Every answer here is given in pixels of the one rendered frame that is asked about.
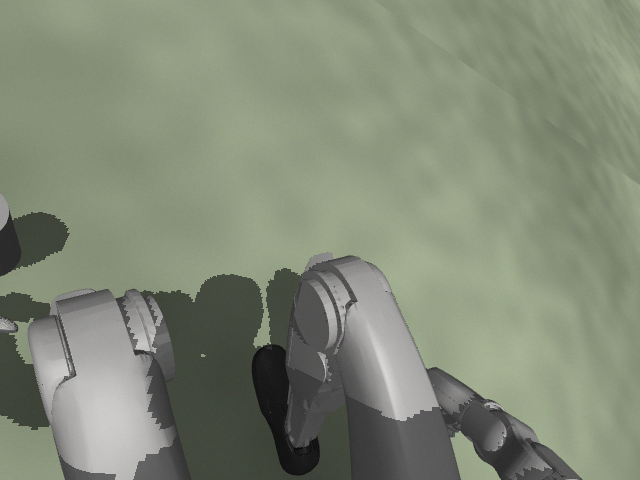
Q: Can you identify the right robot arm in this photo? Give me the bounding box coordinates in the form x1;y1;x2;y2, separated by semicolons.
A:
460;399;582;480

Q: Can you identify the bottle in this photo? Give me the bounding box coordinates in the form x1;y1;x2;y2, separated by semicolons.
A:
0;194;21;276

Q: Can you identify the left robot hand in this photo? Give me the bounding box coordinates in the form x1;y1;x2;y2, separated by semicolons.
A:
0;315;18;333

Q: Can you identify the right robot foot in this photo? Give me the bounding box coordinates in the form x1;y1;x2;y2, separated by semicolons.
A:
252;344;320;476

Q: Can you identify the right robot hand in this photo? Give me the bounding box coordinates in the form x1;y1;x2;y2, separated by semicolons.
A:
425;367;484;437

